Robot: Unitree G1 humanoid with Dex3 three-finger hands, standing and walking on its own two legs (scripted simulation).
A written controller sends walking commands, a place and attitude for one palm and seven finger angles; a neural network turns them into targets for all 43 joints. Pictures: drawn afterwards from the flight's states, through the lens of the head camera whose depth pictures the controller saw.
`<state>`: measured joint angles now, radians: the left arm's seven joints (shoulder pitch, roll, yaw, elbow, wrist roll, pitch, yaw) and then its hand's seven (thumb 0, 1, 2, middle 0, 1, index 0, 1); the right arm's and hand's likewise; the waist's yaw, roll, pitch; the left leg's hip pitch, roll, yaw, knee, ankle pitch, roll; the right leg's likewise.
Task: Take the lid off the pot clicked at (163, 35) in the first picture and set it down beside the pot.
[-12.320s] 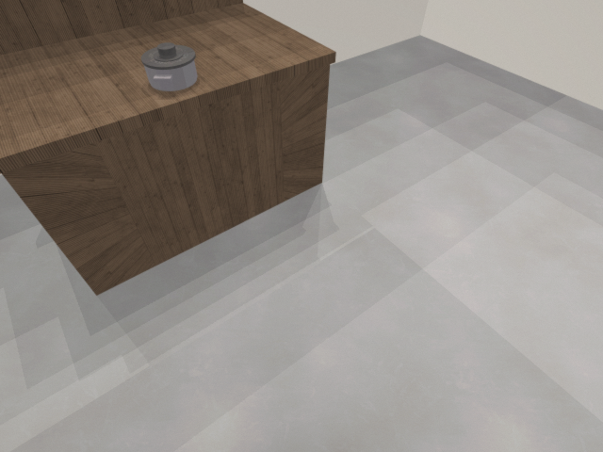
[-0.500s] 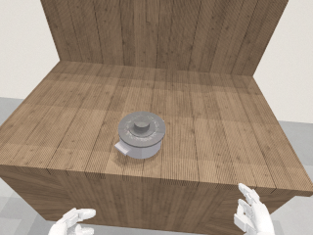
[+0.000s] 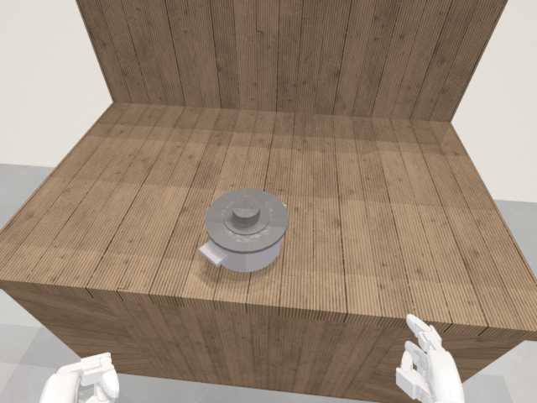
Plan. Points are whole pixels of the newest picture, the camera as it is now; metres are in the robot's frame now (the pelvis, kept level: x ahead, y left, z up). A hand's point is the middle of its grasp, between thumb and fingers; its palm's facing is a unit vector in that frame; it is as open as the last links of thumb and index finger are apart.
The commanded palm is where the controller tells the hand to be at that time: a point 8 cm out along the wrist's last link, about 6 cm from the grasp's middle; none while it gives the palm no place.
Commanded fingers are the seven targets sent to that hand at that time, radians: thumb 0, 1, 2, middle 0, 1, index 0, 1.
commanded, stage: raise the hand higher, near the body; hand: left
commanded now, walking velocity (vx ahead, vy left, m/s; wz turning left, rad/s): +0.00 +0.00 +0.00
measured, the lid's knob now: (246, 210) +0.46 +0.09 +0.01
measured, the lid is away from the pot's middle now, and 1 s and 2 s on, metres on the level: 0.00 0.00 0.00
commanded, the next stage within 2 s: reach forward and open the fingers in 0.62 s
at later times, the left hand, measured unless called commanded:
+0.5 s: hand (82, 355) +0.16 +0.24 +0.07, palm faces +0.29 -0.87 -0.39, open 3.1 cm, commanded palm +0.11 +0.28 +0.10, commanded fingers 0.00 0.90 0.90 -1.30 -1.50 -1.30 -1.50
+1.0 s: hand (64, 324) +0.19 +0.27 +0.09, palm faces -0.10 -0.10 -0.99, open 2.9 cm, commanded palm +0.17 +0.27 +0.14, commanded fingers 0.00 0.44 1.13 -1.13 -0.97 -1.13 -0.97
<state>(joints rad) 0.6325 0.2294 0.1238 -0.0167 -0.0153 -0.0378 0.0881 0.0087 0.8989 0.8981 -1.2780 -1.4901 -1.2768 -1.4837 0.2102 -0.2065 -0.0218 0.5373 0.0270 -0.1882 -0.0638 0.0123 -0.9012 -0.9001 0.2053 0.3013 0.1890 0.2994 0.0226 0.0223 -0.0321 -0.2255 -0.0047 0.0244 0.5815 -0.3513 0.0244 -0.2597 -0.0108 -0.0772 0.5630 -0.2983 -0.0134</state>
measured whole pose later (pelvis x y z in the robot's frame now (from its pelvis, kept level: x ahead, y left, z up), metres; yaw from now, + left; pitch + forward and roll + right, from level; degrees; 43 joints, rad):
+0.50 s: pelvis +0.00 +0.01 +0.00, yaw +0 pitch -2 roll -1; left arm 0.63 0.27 0.17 -0.28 -0.02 -0.08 0.09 0.01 0.89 0.90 -1.29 -1.50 -1.29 -1.50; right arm 0.22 -0.18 0.02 0.62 0.01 -0.16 -0.05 0.01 -0.90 -0.90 0.20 0.30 0.20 0.30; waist 0.05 0.06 0.01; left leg -0.15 -0.02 0.03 0.52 -0.33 0.04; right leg -0.19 -0.03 -0.07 0.50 -0.27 0.01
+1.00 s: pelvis +0.00 +0.01 +0.00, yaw -3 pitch +2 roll +0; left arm 0.54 0.59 0.10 -0.39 0.77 0.09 0.04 0.00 0.71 0.96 -1.22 -1.30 -1.22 -1.29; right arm 0.14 -0.28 0.02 0.53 0.02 0.09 0.01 0.01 -0.90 -0.90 0.20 0.30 0.22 0.31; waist 0.08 0.10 -0.02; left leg -0.23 -0.01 0.07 0.53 -0.32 0.04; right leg -0.29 -0.01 -0.03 0.52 -0.26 -0.01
